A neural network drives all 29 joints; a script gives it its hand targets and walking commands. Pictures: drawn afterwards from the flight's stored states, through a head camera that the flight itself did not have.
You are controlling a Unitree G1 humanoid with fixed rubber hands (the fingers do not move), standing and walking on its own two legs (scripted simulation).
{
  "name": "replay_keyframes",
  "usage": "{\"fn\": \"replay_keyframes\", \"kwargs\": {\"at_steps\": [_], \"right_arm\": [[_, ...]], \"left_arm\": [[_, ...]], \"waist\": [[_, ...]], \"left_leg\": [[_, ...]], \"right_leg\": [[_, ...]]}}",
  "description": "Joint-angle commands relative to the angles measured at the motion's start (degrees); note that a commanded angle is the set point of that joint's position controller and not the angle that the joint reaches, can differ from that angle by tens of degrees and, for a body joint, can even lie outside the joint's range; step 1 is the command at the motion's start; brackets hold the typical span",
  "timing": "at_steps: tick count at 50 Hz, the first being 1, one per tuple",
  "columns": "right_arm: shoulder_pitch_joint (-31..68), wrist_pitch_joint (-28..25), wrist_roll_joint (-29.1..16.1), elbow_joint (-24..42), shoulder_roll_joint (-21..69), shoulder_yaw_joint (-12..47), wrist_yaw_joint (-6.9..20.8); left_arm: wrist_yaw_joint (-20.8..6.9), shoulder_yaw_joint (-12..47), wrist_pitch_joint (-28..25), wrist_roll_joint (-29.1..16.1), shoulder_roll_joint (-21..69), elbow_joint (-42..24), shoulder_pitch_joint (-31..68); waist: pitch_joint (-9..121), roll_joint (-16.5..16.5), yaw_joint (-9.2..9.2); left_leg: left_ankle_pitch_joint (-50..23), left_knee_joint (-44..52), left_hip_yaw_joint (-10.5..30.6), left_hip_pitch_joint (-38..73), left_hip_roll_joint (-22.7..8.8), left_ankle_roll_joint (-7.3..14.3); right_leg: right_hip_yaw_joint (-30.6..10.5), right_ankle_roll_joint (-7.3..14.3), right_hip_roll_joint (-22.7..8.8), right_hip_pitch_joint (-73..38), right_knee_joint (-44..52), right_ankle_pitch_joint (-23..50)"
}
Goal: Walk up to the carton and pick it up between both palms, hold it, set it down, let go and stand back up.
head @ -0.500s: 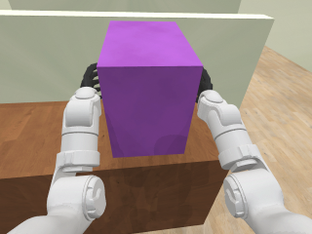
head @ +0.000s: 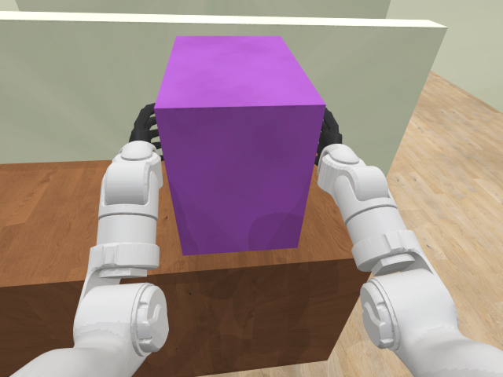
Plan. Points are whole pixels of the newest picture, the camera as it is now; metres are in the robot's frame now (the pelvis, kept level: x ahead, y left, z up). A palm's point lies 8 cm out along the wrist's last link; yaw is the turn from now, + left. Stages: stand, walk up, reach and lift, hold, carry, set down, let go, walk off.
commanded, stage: hold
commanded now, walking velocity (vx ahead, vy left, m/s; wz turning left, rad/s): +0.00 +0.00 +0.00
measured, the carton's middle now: (234, 138) +0.45 +0.01 +0.20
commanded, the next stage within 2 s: none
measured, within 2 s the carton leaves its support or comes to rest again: neither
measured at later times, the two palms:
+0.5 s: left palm (137, 152) +0.37 +0.16 +0.22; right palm (323, 154) +0.37 -0.13 +0.22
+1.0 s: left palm (140, 148) +0.37 +0.15 +0.23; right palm (327, 150) +0.37 -0.13 +0.22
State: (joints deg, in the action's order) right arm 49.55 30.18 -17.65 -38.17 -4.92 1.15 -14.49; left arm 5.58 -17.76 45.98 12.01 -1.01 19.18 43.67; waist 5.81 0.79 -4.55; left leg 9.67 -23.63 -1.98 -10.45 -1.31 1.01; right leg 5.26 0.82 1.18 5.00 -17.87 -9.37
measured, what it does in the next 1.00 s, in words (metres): stands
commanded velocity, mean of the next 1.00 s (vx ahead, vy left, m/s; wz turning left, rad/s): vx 0.00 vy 0.00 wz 0.00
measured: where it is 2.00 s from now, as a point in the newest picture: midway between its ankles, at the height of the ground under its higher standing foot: outside the picture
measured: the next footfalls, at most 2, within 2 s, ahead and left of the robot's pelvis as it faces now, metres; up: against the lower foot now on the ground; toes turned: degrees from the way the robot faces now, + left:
none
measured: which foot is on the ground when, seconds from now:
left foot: down 0.00-1.00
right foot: down 0.00-1.00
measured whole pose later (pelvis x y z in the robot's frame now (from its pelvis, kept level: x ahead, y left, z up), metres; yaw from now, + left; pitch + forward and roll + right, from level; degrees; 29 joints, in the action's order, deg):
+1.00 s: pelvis +0.00 +0.00 +0.00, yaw +0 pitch -4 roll -2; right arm 48.6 31.0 -17.9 -36.1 -4.7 1.0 -14.9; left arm 5.0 -17.7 47.1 12.7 -0.7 17.0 43.1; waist 6.2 0.7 -4.7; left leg 10.0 -23.6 -1.9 -9.9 -1.1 1.1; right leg 5.1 0.7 1.1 4.2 -17.3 -9.4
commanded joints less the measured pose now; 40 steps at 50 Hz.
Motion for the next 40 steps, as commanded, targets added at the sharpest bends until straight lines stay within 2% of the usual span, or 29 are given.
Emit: {"fn": "replay_keyframes", "kwargs": {"at_steps": [1,2,5,6,7,9,10,11,12,13,16,17,19,22,23,24,25,26,28,29,31,32,33,35,36,37,38,39,40], "right_arm": [[51.6,-4.5,-8.7,27.7,43.6,19.6,5.2],[51.3,-4.2,-8.8,26.5,43.1,19.7,4.7],[53.4,-4.4,-8.7,28.9,44.1,19.5,4.3],[53.9,-4.2,-9.3,28.1,42.3,19.1,4.3],[54.5,-4.8,-9.6,32.7,43.6,20.0,4.3],[51.4,-4.3,-9.2,30.1,42.8,20.6,4.2],[51.5,-4.3,-9.7,32.7,42.5,21.1,4.0],[50.8,-3.9,-9.1,33.1,41.5,21.2,3.8],[50.5,-3.7,-9.3,32.8,42.3,20.9,3.4],[50.7,-3.4,-8.6,30.2,42.4,19.6,3.5],[50.1,-3.2,-9.2,30.2,41.8,19.9,3.9],[51.0,-3.6,-9.1,32.4,41.6,20.7,3.9],[50.5,-3.2,-9.1,31.0,41.8,20.4,3.5],[48.7,-3.1,-8.7,29.9,39.3,19.6,3.7],[50.7,-3.8,-9.0,33.7,39.6,20.3,3.9],[51.6,-3.9,-9.4,32.9,39.7,19.7,4.0],[52.8,-4.1,-9.3,34.6,39.6,20.4,4.1],[52.1,-3.8,-9.2,32.5,40.8,20.0,4.4],[51.2,-4.3,-8.5,32.5,41.3,19.1,4.8],[50.0,-3.8,-7.6,29.8,40.9,18.7,4.9],[51.2,-3.4,-7.2,27.6,41.7,17.4,5.3],[52.1,-3.9,-7.7,28.1,41.8,17.5,5.7],[50.9,-3.7,-7.3,24.9,40.3,16.7,5.8],[53.2,-3.8,-7.1,25.0,40.3,16.9,5.8],[53.8,-3.9,-6.9,25.7,40.6,15.7,5.7],[54.7,-4.3,-7.8,28.5,41.6,16.8,5.8],[54.3,-4.2,-7.1,26.4,41.3,16.9,5.7],[54.9,-4.6,-7.6,29.3,41.3,17.4,5.5],[52.9,-4.4,-7.6,27.0,41.5,17.6,5.5]], "left_arm": [[-8.4,32.8,-6.6,-12.2,39.2,-17.1,49.3],[-8.7,32.3,-6.1,-12.2,38.4,-15.5,50.3],[-8.8,31.4,-6.2,-11.5,37.9,-14.2,49.8],[-8.9,31.7,-5.6,-11.7,38.0,-13.2,48.7],[-8.7,32.4,-5.8,-12.0,38.3,-16.2,48.9],[-8.7,34.0,-5.7,-12.2,38.6,-16.8,49.2],[-8.7,34.8,-5.6,-12.6,39.1,-19.4,48.9],[-8.8,34.2,-5.2,-12.9,38.6,-17.8,48.3],[-9.1,33.7,-5.1,-12.6,38.2,-17.7,47.3],[-9.5,32.8,-4.7,-11.5,37.8,-16.7,48.1],[-10.0,32.2,-4.3,-11.6,37.2,-16.7,46.0],[-10.0,32.8,-4.1,-10.9,37.2,-17.3,46.6],[-10.1,32.1,-3.6,-11.1,37.4,-16.0,46.1],[-10.4,33.1,-3.2,-10.7,38.2,-16.9,44.7],[-10.3,33.8,-3.5,-11.4,37.4,-18.7,45.3],[-10.1,34.1,-3.4,-11.6,38.0,-18.3,45.5],[-10.1,34.5,-3.7,-12.7,38.4,-19.7,47.2],[-9.8,34.8,-4.0,-12.5,38.3,-19.0,46.9],[-9.6,35.7,-4.5,-12.7,39.6,-20.1,48.2],[-9.7,34.0,-4.1,-11.4,39.6,-16.2,46.0],[-9.8,31.4,-4.0,-11.4,37.8,-14.6,47.9],[-9.4,31.3,-4.5,-11.4,38.2,-16.1,49.7],[-9.3,30.8,-4.0,-11.0,38.1,-13.1,48.0],[-9.0,30.6,-4.0,-10.3,37.2,-12.1,49.2],[-9.3,31.7,-3.8,-11.0,39.1,-11.3,47.3],[-9.1,32.4,-4.1,-11.9,39.6,-14.4,48.3],[-8.9,32.4,-4.2,-12.1,39.9,-12.8,48.9],[-8.9,33.9,-4.7,-12.8,40.5,-16.2,49.8],[-8.9,34.2,-4.8,-13.0,40.5,-15.3,49.6]], "waist": [[30.0,4.4,0.28],[28.1,3.1,-0.7],[26.9,1.6,0.73],[26.3,2.6,0.01],[30.2,2.7,0.91],[28.4,3.3,-0.26],[29.6,3.2,-0.92],[29.2,1.9,-1.38],[27.8,1.5,-0.46],[25.9,3.0,-1.07],[25.3,2.7,-0.03],[27.1,2.9,-0.38],[25.7,2.2,-0.29],[24.8,4.6,-1.25],[27.6,5.4,-1.6],[27.2,5.2,-1.14],[28.7,3.6,-1.72],[27.8,4.0,-0.59],[27.8,5.2,-1.19],[23.0,4.8,-1.44],[21.7,2.2,0.56],[25.0,2.9,0.49],[22.8,3.1,-0.67],[23.1,2.6,0.52],[23.4,3.9,0.04],[26.2,3.6,0.2],[26.0,3.2,0.06],[28.5,3.2,-0.98],[26.7,3.7,-2.22]], "left_leg": [[-18.6,-1.0,3.9,17.6,3.1,-3.4],[-17.8,-0.8,3.9,15.4,3.2,-3.3],[-13.5,-0.1,4.2,13.8,3.3,-2.0],[-14.1,0.0,3.8,14.2,2.9,-2.9],[-15.7,-0.3,3.6,15.1,3.1,-2.7],[-17.5,-0.7,4.1,16.1,2.5,-3.5],[-18.2,-1.3,4.2,16.1,3.1,-2.9],[-18.0,-1.2,4.7,16.3,2.9,-2.8],[-18.2,-1.1,4.3,15.6,2.7,-3.0],[-15.9,-0.5,4.2,15.5,2.7,-2.8],[-15.7,-0.3,3.8,14.9,2.6,-3.4],[-15.2,-0.1,3.8,14.7,2.9,-2.9],[-15.2,0.2,3.7,14.5,2.9,-2.7],[-16.2,0.3,4.0,15.3,2.6,-3.7],[-17.7,-0.4,4.2,16.2,2.4,-4.1],[-18.8,-0.6,4.2,16.5,1.9,-4.6],[-17.9,-0.9,4.5,15.9,2.1,-3.6],[-16.7,-0.1,4.4,14.8,1.8,-3.9],[-16.5,-0.2,4.5,15.8,2.0,-4.4],[-15.2,0.5,4.9,14.7,1.7,-4.5],[-9.7,1.7,3.7,12.4,2.1,-2.9],[-9.9,1.7,3.5,14.0,2.3,-2.6],[-10.1,2.3,3.5,14.9,1.7,-3.4],[-10.3,2.1,3.3,13.5,1.8,-2.9],[-9.7,2.4,3.7,13.9,1.7,-3.6],[-13.6,1.5,3.6,15.1,1.9,-3.7],[-12.4,1.8,4.1,14.9,1.4,-3.5],[-14.7,1.2,3.7,16.6,1.8,-3.4],[-15.2,0.9,4.4,16.2,1.6,-4.2]], "right_leg": [[-4.0,-4.2,2.9,-3.4,0.7,17.1],[-3.9,-4.2,3.0,-4.6,1.3,18.0],[-4.3,-4.6,2.7,-3.0,1.4,14.5],[-4.3,-4.5,2.7,-3.3,1.1,14.1],[-3.9,-4.8,3.3,-3.8,0.5,15.6],[-4.0,-4.3,3.0,-3.2,1.0,16.9],[-4.3,-4.4,2.8,-3.6,0.5,18.7],[-4.0,-4.5,3.3,-2.7,0.7,18.2],[-4.2,-4.8,3.1,-3.6,0.8,18.2],[-4.1,-4.1,2.9,-2.8,1.5,15.9],[-4.1,-4.1,2.8,-4.1,1.4,14.7],[-4.6,-4.2,2.9,-4.8,0.9,15.9],[-4.1,-4.7,2.6,-4.1,0.9,15.8],[-3.9,-4.2,3.1,-3.8,1.6,14.7],[-4.1,-3.6,3.4,-4.5,1.0,14.7],[-4.1,-3.5,3.1,-5.4,1.1,15.8],[-3.8,-3.4,3.3,-5.0,1.3,15.0],[-3.8,-3.8,2.8,-5.7,1.2,14.5],[-3.8,-3.7,3.0,-3.5,1.3,13.3],[-3.7,-3.2,2.7,-2.3,2.3,10.6],[-3.9,-3.3,2.5,-0.9,3.3,5.0],[-3.5,-3.6,2.4,-0.4,2.6,6.1],[-3.4,-3.1,2.8,-0.2,3.0,5.7],[-3.3,-3.3,2.9,-0.2,3.0,4.6],[-4.0,-3.3,2.6,-1.1,3.1,4.7],[-3.2,-3.1,3.4,-2.1,2.1,7.6],[-3.5,-3.1,2.8,-1.2,2.5,7.4],[-3.6,-3.0,3.1,-1.6,2.4,9.1],[-3.6,-2.7,2.9,-1.3,2.2,9.9]]}}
